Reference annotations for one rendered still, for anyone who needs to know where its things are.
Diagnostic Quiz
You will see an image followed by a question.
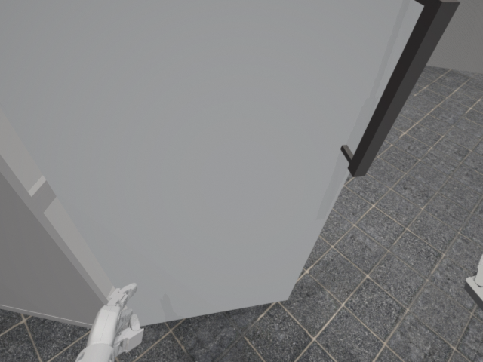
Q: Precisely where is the left robot hand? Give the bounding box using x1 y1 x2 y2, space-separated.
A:
86 283 144 357

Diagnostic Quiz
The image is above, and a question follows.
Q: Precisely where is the handle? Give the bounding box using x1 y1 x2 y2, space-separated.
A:
340 0 460 177

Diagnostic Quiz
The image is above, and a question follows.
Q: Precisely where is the robot left forearm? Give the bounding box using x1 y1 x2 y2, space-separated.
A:
75 343 115 362

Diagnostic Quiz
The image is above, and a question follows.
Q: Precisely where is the right robot hand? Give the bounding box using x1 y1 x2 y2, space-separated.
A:
464 254 483 311

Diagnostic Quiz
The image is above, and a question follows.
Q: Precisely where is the fridge door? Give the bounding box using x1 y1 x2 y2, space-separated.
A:
0 0 424 327

